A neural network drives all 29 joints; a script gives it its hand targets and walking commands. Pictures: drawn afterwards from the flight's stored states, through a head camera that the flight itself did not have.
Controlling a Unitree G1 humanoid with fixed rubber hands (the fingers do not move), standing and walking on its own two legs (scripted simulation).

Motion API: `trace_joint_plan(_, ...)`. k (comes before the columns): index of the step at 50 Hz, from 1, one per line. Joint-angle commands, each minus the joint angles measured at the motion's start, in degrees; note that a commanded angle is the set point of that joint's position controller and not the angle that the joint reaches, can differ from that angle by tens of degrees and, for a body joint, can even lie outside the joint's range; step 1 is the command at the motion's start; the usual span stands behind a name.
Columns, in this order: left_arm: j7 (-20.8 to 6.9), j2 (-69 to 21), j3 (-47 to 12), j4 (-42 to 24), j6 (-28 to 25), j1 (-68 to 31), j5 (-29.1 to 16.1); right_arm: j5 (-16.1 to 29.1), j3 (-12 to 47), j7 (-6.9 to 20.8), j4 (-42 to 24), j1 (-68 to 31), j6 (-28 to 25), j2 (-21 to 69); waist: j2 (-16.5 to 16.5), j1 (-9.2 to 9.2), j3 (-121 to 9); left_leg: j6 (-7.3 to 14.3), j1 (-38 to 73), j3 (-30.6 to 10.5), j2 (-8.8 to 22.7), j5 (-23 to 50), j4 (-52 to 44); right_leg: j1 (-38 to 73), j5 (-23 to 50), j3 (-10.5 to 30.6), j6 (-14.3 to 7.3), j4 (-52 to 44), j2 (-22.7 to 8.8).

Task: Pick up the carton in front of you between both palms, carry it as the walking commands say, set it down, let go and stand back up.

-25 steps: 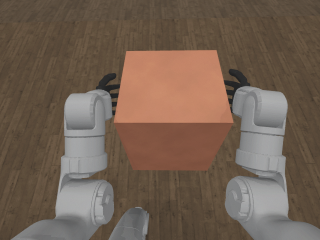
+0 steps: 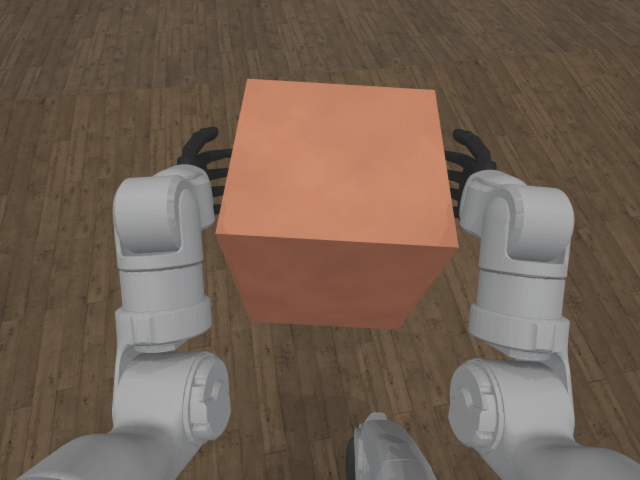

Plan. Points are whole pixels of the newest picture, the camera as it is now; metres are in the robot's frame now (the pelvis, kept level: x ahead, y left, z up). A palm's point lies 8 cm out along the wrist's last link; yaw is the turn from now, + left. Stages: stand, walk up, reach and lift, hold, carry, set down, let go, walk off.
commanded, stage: carry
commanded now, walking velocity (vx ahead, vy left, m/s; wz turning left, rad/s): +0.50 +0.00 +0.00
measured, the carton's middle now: (331, 219) +0.40 -0.03 +0.09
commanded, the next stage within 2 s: none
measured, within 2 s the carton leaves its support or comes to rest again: neither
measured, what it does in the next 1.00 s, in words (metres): climbs: right foot, then left foot 0.04 m higher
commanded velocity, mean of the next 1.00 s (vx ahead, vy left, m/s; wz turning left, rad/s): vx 0.25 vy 0.00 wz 0.00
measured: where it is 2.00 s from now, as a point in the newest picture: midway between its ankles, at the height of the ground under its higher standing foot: (304, 324)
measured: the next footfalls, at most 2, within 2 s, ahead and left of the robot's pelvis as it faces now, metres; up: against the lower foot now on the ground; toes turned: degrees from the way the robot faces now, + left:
right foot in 0.06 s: +0.23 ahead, -0.11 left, +0.03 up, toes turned -6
left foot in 0.48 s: +0.49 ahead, +0.10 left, +0.06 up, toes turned +7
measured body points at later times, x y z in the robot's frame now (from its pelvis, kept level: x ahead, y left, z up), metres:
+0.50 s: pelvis +0.32 +0.00 +0.02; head +0.33 +0.00 +0.47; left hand +0.70 +0.16 +0.19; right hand +0.71 -0.15 +0.19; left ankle +0.45 +0.09 -0.68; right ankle +0.19 -0.11 -0.70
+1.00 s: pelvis +0.55 -0.01 +0.07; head +0.60 -0.02 +0.52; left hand +0.94 +0.15 +0.22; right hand +0.96 -0.15 +0.23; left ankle +0.52 +0.10 -0.64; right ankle +0.62 -0.09 -0.66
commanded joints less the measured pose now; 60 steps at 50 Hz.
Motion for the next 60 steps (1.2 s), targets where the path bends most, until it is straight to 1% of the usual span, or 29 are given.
trace_joint_plan(1,-9.57,-52.8,-35.17,0.02,-2.16,-40.07,-20.34,26.88,37.32,15.85,-2.71,-42.83,1.92,59.91,8.88,1.83,-26.07,6.9,14.01,-7.3,11.45,30.15,-3.69,12.77,3.14,-7.08,-0.31,-12.3,4.39)
trace_joint_plan(3,-10.43,-53.26,-34.82,3.89,-1.9,-39.46,-21.21,25.47,36.27,15.94,1.14,-41.26,2.38,59.48,5.74,6.36,-30.26,3.2,7.55,-0.67,8.92,42.78,11.02,33.69,6.39,-11.06,-2.43,-19.72,8.05)
trace_joint_plan(4,-10.98,-53.7,-34.35,5.74,-1.92,-37.95,-21.62,24.85,35.28,16.06,2.58,-41.55,2.48,58.96,1.47,9.49,-35.28,0.2,-2.12,-0.14,7.86,32.66,22.2,48.91,2.37,-0.72,-4.42,-19.64,0.81)
trace_joint_plan(5,-11.26,-53.09,-33.74,7.46,-2.41,-38.69,-21.46,24.21,34.4,16.28,3.15,-42.61,2.76,59.8,-15.21,9.2,-39.06,-2.79,-19.25,-0.58,-0.1,13.18,38.27,59.19,-3.2,32.17,-12.91,-26.89,-15.51)
trace_joint_plan(6,-11.69,-55.14,-34.06,7.15,-2.48,-39.54,-22.81,23.16,33.63,16.38,4.52,-43.53,2.83,59.18,-16.46,10.03,-34.59,-2.28,-30.29,-5.83,-4.1,-4.67,47.95,60.54,4.89,42.38,-16.11,-30.92,-17.0)
trace_joint_plan(8,-12.68,-59.65,-35.99,2.23,-2.62,-46.32,-27.07,22.17,31.99,15.94,5.08,-42.81,2.31,60.82,-2.53,9.54,-30.09,-0.87,-36.37,-8.39,0.32,-2.64,56.69,55.87,20.48,30.53,-14.75,-24.34,-15.59)
trace_joint_plan(9,-12.92,-61.38,-37.07,-0.76,-2.93,-49.8,-29.05,21.66,31.31,15.51,4.49,-42.73,2.16,61.27,-0.5,8.69,-29.2,-0.36,-36.27,-8.72,1.89,-0.53,54.16,52.88,20.73,25.97,-12.57,-24.33,-14.42)
trace_joint_plan(11,-13.08,-63.53,-37.6,-4.97,-3.19,-54.3,-31.52,20.94,30.34,14.39,2.04,-43.39,2.07,61.18,-3.44,7.34,-29.73,-0.06,-34.04,-8.21,2.63,1.74,50.29,50.07,12.91,20.83,-10.11,-26.57,-12.46)
trace_joint_plan(16,-13.02,-61.19,-37.17,-6.14,-1.9,-51.61,-31.42,18.72,31.42,12.03,-0.47,-41.7,2.85,58.29,-5.65,8.12,-27.48,-1.49,-36.84,-5.23,3.99,4.11,38.38,49.7,10.73,15.09,-12.1,-30.38,-12.59)
trace_joint_plan(21,-13.8,-59.39,-35.94,2.03,-1.5,-45.5,-28.17,18.09,31.97,13.31,5.72,-38.14,3.08,58.69,-8.98,7.46,-23.35,-0.64,-22.31,3.03,-0.25,6.66,16.48,43.81,23.72,4.66,-8.44,-29.53,-9.54)
trace_joint_plan(23,-13.97,-59.82,-35.51,3.91,-1.88,-45.52,-27.83,19.09,31.84,14.12,7.66,-38.63,2.55,60.22,-7.5,2.73,-26.11,0.8,-3.66,9.39,-6.02,9.58,8.01,38.1,40.24,-1.96,-4.92,-17.5,-7.78)
trace_joint_plan(24,-13.96,-60.15,-35.29,4.84,-2.15,-45.15,-27.49,19.55,31.33,14.43,9.25,-37.85,2.16,60.41,-3.92,-0.02,-31.25,2.2,12.77,5.92,-4.8,9.47,7.18,30.55,39.27,-4.78,-2.31,-6.75,-5.94)
trace_joint_plan(25,-13.88,-60.15,-34.64,5.09,-2.42,-45.28,-26.75,19.81,31.38,14.85,9.67,-37.31,1.62,60.27,6.58,-1.68,-36.27,7.97,25.49,-21.42,9.99,-6.51,0.36,16.24,19.78,-3.8,1.02,9.15,-1.54)
trace_joint_plan(26,-13.77,-60.18,-34.4,4.25,-2.49,-46.42,-26.26,20.58,32.14,15.14,9.02,-39.21,0.92,61.11,19.93,-1.73,-36.52,14.24,33.52,-46.6,19.45,2.95,-7.84,0.08,-11.37,-0.14,1.93,21.02,7.53)
trace_joint_plan(27,-13.33,-60.46,-33.99,4.14,-2.72,-48.25,-25.83,22.32,32.75,15.4,6.25,-41.77,0.62,62.59,14.54,-1.07,-33.5,15.07,31.53,-44.67,19.98,16.07,-5.36,-4.35,-11.66,5.29,0.29,30.2,4.73)
trace_joint_plan(29,-12.28,-59.96,-32.82,2.79,-3.05,-47.21,-24.26,26.31,35.22,15.84,-1.03,-48.4,0.03,65.02,2.61,-0.31,-30.45,12.63,25.74,-30.94,17.68,36.03,0.8,-6.94,-8.41,5.04,-0.78,32.2,1.83)
trace_joint_plan(31,-11.05,-59.42,-32.06,1.63,-3.11,-44.62,-23.12,29.64,36.84,15.75,-5.83,-51.47,-0.08,67.18,3.26,1.53,-31.42,9.02,23.04,-23.17,15.62,35.0,-0.43,-3.64,-5.74,4.79,-0.64,24.4,0.13)
trace_joint_plan(35,-9.13,-57.35,-32.84,-2.94,-3.13,-42.51,-21.69,29.77,36.95,15.3,-10.45,-49.46,0.61,64.88,6.51,1.83,-31.79,9.11,20.07,-13.84,13.9,39.72,-1.27,3.01,-6.87,0.53,0.54,5.8,1.41)
trace_joint_plan(38,-8.76,-54.99,-34.52,-3.98,-2.68,-41.34,-20.85,27.97,37.17,15.25,-9.08,-45.38,1.71,61.44,9.81,2.24,-31.27,5.76,15.61,-6.33,11.33,44.39,1.97,13.5,1.75,-3.14,0.51,-9.55,4.13)
trace_joint_plan(40,-9.34,-54.26,-35.44,-2.16,-2.17,-40.93,-21.08,26.39,36.97,15.33,-5.82,-43.06,2.32,59.27,8.7,3.89,-31.88,3.01,12.75,-2.19,9.42,44.5,8.29,24.47,12.26,-6.79,0.12,-21.57,6.38)
trace_joint_plan(41,-9.9,-53.78,-35.62,-0.9,-1.87,-40.98,-21.45,25.58,36.82,15.39,-3.58,-42.03,2.58,58.43,7.32,5.37,-32.95,0.69,8.04,-1.65,8.51,41.95,11.55,34.14,18.04,-4.86,-1.45,-24.65,4.32)
trace_joint_plan(42,-10.65,-53.25,-35.17,0.57,-1.48,-40.25,-21.94,24.87,36.29,15.44,-1.57,-41.55,2.77,57.23,2.24,6.64,-35.49,-2.57,0.04,-2.52,7.72,25.74,15.84,45.58,33.58,6.4,-3.92,-22.62,-5.67)
trace_joint_plan(43,-10.98,-52.87,-34.84,3.41,-1.7,-40.61,-21.76,24.41,35.36,15.46,-0.61,-43.19,3.3,58.21,-10.77,6.64,-41.1,-4.7,-9.89,-3.0,1.98,4.86,21.85,57.18,53.33,20.83,-12.13,-19.09,-15.36)
trace_joint_plan(44,-11.38,-54.26,-34.69,3.85,-1.81,-40.55,-22.72,23.54,35.16,15.53,0.7,-44.06,3.64,57.84,-13.15,7.47,-39.47,-4.34,-14.52,-5.61,-0.55,-10.47,24.81,57.77,57.11,24.95,-14.65,-20.86,-16.79)
trace_joint_plan(46,-12.39,-58.0,-35.32,2.03,-1.78,-44.55,-25.41,23.03,34.33,15.64,2.51,-44.12,3.29,60.19,-6.53,7.08,-35.68,-4.31,-17.6,-8.13,0.2,-14.53,22.48,56.49,56.68,20.25,-12.14,-20.36,-15.0)
trace_joint_plan(50,-12.72,-61.63,-36.34,-4.12,-2.16,-51.33,-28.56,22.54,32.59,14.23,0.88,-44.27,2.46,62.11,-7.83,5.49,-36.58,-4.65,-4.53,-4.21,-1.28,-2.91,2.95,50.58,46.39,9.97,-6.25,-20.69,-9.58)
trace_joint_plan(53,-12.51,-60.27,-36.32,-3.37,-2.01,-50.12,-28.4,21.36,31.94,13.64,1.2,-42.78,2.74,61.52,-4.23,4.25,-37.4,-3.45,11.86,-6.62,3.53,14.08,-2.87,38.92,29.6,5.32,-3.36,-19.03,-6.94)
trace_joint_plan(55,-12.69,-60.08,-36.65,-1.23,-1.66,-49.15,-27.63,20.36,32.12,14.0,3.02,-41.55,2.79,60.71,2.68,4.27,-35.6,-0.82,14.08,-9.33,8.3,36.5,5.25,33.79,23.11,2.89,-1.31,-17.71,-3.95)
trace_joint_plan(60,-13.84,-60.63,-33.23,9.89,-2.29,-41.38,-25.05,19.89,30.24,16.21,11.04,-36.93,1.93,61.74,2.63,4.53,-31.88,-0.4,9.58,-8.64,6.79,39.39,6.52,35.47,29.66,3.77,-1.32,-15.04,-4.19)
